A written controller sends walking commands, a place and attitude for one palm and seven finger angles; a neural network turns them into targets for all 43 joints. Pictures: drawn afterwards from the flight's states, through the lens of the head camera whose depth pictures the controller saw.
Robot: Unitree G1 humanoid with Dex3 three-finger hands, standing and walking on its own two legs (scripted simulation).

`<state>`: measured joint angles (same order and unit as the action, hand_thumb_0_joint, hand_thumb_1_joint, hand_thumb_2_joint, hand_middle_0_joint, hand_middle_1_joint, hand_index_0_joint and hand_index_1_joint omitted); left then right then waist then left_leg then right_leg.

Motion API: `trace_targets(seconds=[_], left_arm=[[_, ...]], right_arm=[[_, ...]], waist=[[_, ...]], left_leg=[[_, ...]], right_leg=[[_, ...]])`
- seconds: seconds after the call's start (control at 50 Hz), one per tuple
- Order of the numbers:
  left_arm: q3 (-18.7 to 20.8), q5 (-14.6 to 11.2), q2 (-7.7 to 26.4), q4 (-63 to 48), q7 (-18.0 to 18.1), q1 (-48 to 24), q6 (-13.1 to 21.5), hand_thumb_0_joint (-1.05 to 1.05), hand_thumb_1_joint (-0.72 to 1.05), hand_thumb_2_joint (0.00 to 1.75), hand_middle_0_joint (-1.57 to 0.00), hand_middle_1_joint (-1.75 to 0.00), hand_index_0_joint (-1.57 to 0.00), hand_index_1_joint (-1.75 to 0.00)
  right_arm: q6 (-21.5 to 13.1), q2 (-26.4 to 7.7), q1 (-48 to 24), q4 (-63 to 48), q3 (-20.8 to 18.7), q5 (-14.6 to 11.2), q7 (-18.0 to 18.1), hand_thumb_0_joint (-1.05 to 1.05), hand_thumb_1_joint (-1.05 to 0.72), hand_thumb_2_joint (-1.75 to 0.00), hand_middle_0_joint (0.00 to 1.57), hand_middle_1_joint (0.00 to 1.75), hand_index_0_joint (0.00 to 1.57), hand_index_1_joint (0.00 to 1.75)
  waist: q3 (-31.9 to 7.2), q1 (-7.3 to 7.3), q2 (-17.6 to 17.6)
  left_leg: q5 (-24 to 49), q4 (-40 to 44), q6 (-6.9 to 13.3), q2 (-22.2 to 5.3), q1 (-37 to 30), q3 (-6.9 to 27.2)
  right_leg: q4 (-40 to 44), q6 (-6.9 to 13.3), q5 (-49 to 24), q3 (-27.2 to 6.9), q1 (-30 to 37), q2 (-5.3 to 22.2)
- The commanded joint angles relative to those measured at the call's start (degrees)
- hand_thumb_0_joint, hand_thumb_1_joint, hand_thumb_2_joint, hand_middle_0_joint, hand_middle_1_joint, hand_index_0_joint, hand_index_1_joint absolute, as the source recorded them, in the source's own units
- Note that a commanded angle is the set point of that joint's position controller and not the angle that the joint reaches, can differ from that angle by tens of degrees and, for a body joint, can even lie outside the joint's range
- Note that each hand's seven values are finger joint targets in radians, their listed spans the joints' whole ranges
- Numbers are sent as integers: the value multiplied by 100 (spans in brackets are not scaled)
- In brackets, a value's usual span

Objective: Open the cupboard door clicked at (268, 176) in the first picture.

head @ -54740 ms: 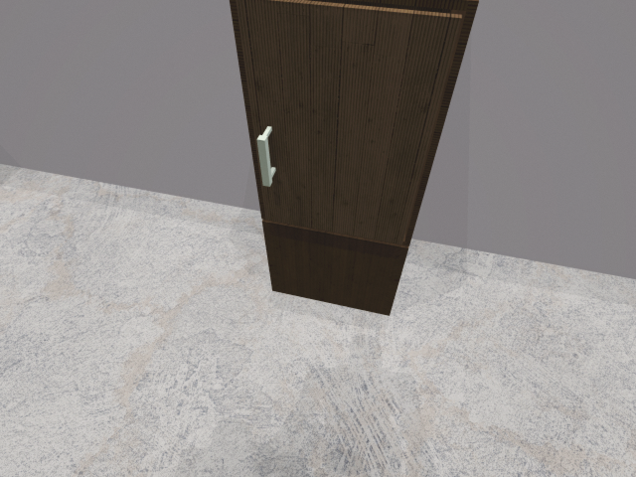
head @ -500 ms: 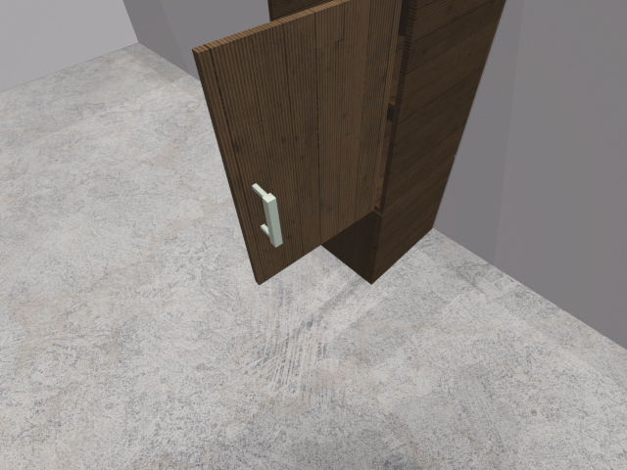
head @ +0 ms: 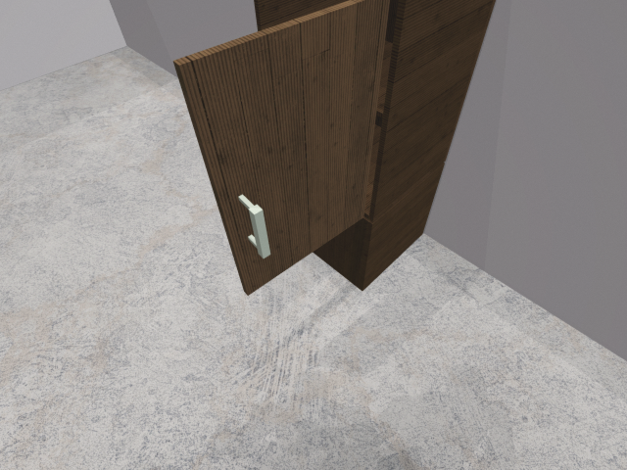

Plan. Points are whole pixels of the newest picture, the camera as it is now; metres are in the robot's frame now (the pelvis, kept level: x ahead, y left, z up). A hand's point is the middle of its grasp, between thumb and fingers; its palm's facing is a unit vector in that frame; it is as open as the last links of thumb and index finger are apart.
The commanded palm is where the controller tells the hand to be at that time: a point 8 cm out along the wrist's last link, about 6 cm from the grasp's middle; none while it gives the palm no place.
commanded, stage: look to check the result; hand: left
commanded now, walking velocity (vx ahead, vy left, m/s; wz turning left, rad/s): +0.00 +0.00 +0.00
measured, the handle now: (254, 227) +0.56 +0.15 -0.10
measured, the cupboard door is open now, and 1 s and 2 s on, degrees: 85 85 85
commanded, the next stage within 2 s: stand and wait in 0.48 s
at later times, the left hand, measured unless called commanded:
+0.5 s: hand out of the picture +0.08 +0.22 -0.16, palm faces -0.01 -0.95 -0.32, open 7.3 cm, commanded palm none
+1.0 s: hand out of the picture +0.08 +0.22 -0.16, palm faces -0.02 -0.95 -0.31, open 7.3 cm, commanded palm none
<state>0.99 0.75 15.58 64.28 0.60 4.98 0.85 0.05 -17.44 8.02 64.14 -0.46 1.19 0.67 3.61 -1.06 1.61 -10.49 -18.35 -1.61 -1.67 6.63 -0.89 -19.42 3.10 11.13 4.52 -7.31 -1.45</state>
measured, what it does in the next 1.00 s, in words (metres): stands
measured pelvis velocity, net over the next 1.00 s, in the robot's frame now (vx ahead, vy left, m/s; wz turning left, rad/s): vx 0.01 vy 0.00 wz -0.01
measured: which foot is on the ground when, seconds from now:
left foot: down 0.00-1.00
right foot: down 0.00-1.00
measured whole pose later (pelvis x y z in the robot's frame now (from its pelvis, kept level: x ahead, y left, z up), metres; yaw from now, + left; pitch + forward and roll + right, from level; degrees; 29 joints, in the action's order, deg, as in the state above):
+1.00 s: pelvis +0.01 +0.00 +0.00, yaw +0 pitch -1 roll +0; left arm 1.0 0.5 14.9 65.1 1.0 7.2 0.7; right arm 0.2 -15.4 10.1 65.1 -0.1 1.1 1.3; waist 3.7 -0.9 1.3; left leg -11.5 -17.6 -2.1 -2.3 4.9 -1.2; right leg -18.1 3.4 11.7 4.2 -5.5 -2.2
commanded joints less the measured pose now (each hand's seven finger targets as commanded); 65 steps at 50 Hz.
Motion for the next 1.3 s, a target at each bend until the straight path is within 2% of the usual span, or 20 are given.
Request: trace_targets(seconds=[0.0,0.04,0.1,0.24,0.26,0.34,0.46,0.64,0.72,0.74,0.8,0.84,0.88,0.94,0.98,1.04,1.12,1.28], left_arm=[[206,-32,1145,-247,72,-37,131,0,90,90,-20,-30,-20,-30],[211,-33,1141,-242,78,18,135,0,90,90,-20,-30,-20,-30],[197,-41,1124,-205,80,36,126,0,90,90,-20,-30,-20,-30],[192,-39,1118,-169,93,130,126,0,90,90,-20,-30,-20,-30],[186,-42,1100,-166,95,122,121,0,90,90,-20,-30,-20,-30],[198,-36,1097,-175,101,154,129,0,90,90,-20,-30,-20,-30],[194,-41,1063,-188,111,161,133,0,90,90,-20,-30,-20,-30],[191,-36,1028,-204,99,164,125,0,90,90,-20,-30,-20,-30],[190,-45,1030,-205,98,159,134,0,90,90,-20,-30,-20,-30],[194,-40,1034,-214,103,172,134,0,90,90,-20,-30,-20,-30],[179,-46,993,-200,96,177,117,0,90,90,-20,-30,-20,-30],[191,-41,1003,-205,98,208,126,0,90,90,-20,-30,-20,-30],[174,-51,974,-192,96,198,121,0,90,90,-20,-30,-20,-30],[175,-43,965,-179,94,200,112,0,90,90,-20,-30,-20,-30],[164,-47,945,-159,89,228,106,0,90,90,-20,-30,-20,-30],[171,-43,953,-160,93,262,117,0,90,90,-20,-30,-20,-30],[146,-52,915,-145,89,276,111,0,90,90,-20,-30,-20,-30],[143,-49,902,-148,90,283,114,0,90,90,-20,-30,-20,-30]], right_arm=[[-78,-859,36,-250,-136,5,76,0,-90,-90,20,30,20,30],[-76,-893,14,-276,-134,-6,91,0,-90,-90,20,30,20,30],[-71,-851,34,-254,-132,-3,97,0,-90,-90,20,30,20,30],[-59,-844,63,-250,-122,-16,112,0,-90,-90,20,30,20,30],[-57,-813,71,-232,-126,-11,110,0,-90,-90,20,30,20,30],[-56,-820,82,-238,-130,-18,116,0,-90,-90,20,30,20,30],[-68,-760,117,-226,-136,-5,120,0,-90,-90,20,30,20,30],[-58,-728,128,-217,-126,-5,114,0,-90,-90,20,30,20,30],[-76,-723,172,-201,-126,-1,117,0,-90,-90,20,30,20,30],[-71,-719,178,-215,-119,-9,122,0,-90,-90,20,30,20,30],[-67,-669,201,-178,-111,-1,120,0,-90,-90,20,30,20,30],[-64,-679,237,-194,-111,-11,122,0,-90,-90,20,30,20,30],[-68,-669,250,-168,-108,2,123,0,-90,-90,20,30,20,30],[-65,-655,243,-170,-105,-9,127,0,-90,-90,20,30,20,30],[-67,-618,257,-145,-97,1,121,0,-90,-90,20,30,20,30],[-68,-641,272,-150,-105,-13,125,0,-90,-90,20,30,20,30],[-68,-608,278,-136,-101,-5,124,0,-90,-90,20,30,20,30],[-77,-599,297,-135,-112,-5,124,0,-90,-90,20,30,20,30]], waist=[[-538,47,-100],[-557,56,-182],[-532,47,-50],[-503,57,-206],[-513,40,-110],[-505,50,-200],[-525,46,-106],[-342,63,-160],[-483,58,-132],[-466,62,-219],[-376,55,-67],[-423,68,-203],[-424,58,-106],[-304,62,-137],[-320,60,-74],[-401,69,-224],[-350,55,-97],[-365,50,-120]], left_leg=[[858,170,228,-502,-88,424],[929,141,235,-504,-160,419],[933,155,227,-518,-168,404],[986,140,234,-520,-242,380],[982,142,228,-522,-250,372],[993,136,227,-521,-264,361],[1106,134,223,-528,-276,356],[870,183,217,-511,-195,343],[1004,178,212,-515,-224,351],[1020,169,220,-520,-242,343],[923,196,208,-514,-185,341],[890,185,217,-509,-198,336],[947,188,213,-522,-200,334],[886,217,217,-520,-166,342],[861,218,216,-520,-164,340],[840,210,230,-514,-208,356],[851,208,223,-515,-188,352],[886,212,230,-517,-185,374]], right_leg=[[375,8,-1208,-814,290,895],[376,7,-1345,-805,279,881],[372,18,-1396,-815,305,892],[384,10,-1509,-773,281,873],[379,12,-1524,-779,303,893],[386,7,-1571,-783,294,867],[338,18,-1750,-767,355,889],[440,3,-1383,-794,237,855],[381,10,-1613,-792,378,883],[383,7,-1618,-771,341,859],[408,9,-1472,-803,311,868],[433,-3,-1429,-792,328,853],[401,12,-1485,-785,339,867],[425,13,-1313,-776,239,835],[428,11,-1274,-782,248,859],[449,5,-1230,-794,265,840],[425,9,-1259,-789,234,855],[405,5,-1245,-779,228,845]])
